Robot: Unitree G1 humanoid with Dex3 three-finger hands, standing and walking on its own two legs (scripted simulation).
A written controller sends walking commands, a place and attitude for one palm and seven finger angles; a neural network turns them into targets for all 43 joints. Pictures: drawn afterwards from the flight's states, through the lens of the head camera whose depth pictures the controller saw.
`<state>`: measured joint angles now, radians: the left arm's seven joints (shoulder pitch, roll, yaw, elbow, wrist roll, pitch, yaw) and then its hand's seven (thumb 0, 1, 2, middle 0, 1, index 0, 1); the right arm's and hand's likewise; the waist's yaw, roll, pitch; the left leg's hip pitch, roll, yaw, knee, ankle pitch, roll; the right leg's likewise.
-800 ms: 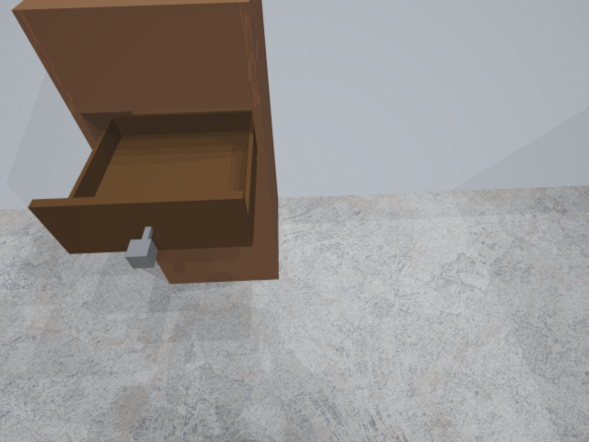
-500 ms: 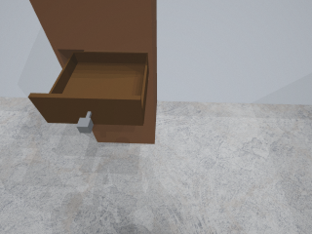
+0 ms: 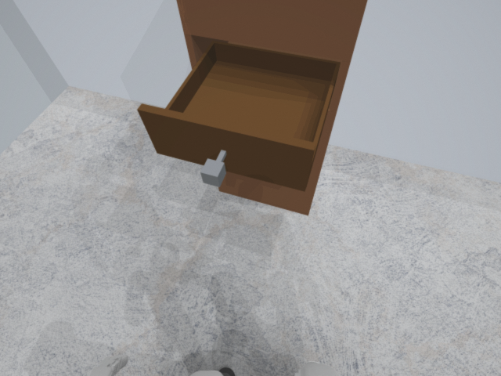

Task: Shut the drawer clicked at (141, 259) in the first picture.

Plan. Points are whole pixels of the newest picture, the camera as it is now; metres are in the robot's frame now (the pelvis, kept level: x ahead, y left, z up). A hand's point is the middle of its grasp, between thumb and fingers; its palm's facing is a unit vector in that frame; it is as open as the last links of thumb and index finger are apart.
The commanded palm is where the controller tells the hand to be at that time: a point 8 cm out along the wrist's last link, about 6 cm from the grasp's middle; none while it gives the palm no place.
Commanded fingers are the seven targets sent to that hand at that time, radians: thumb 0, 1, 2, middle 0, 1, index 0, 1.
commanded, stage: stand and wait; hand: left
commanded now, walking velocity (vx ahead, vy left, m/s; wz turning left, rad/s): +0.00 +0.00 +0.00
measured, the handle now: (217, 165) +0.52 +0.10 -0.06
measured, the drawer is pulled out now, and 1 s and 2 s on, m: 0.29 0.29 0.29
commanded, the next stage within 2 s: look at it before walking up in 0.82 s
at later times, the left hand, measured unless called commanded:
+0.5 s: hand out of the picture +0.02 +0.14 -0.18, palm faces +0.11 -0.98 -0.18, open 7.4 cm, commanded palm none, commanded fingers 0.00 0.90 0.90 -0.20 -0.30 -0.20 -0.30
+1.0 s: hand out of the picture +0.07 +0.16 -0.17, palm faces +0.05 -0.97 -0.22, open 7.4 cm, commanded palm none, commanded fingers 0.00 0.90 0.90 -0.20 -0.30 -0.20 -0.30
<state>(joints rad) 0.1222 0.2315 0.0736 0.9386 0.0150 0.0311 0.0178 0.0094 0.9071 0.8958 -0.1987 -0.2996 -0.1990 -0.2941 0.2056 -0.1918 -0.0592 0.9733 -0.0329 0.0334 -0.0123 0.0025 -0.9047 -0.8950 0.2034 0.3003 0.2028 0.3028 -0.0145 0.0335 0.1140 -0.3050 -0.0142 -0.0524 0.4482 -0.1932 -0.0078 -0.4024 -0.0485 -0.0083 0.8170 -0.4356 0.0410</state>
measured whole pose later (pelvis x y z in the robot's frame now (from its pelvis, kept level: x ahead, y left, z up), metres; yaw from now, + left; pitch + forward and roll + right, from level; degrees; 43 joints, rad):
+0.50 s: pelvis +0.04 -0.03 +0.00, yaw +3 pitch +0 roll +0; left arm 0.26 0.14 0.03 1.11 0.01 0.00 0.03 0.01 0.91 0.90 -0.20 -0.30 -0.20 -0.29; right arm 0.14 -0.16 -0.03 1.06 -0.01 0.02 -0.03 0.00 -0.91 -0.90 0.20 0.30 0.20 0.30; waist 0.03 -0.01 0.09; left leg -0.17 0.04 0.02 0.47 -0.30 -0.03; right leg -0.12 0.01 -0.07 0.45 -0.33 -0.03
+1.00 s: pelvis +0.04 -0.03 +0.01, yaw +2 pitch -1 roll +1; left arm 0.20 0.16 0.02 1.13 0.00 -0.01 0.03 0.01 0.91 0.90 -0.20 -0.30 -0.20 -0.29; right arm 0.30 -0.13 -0.01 1.16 -0.01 0.01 -0.04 0.00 -0.91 -0.90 0.20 0.30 0.20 0.30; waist -0.02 0.01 0.06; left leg -0.10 0.03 0.04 0.36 -0.24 -0.03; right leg -0.07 0.00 -0.05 0.37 -0.29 -0.02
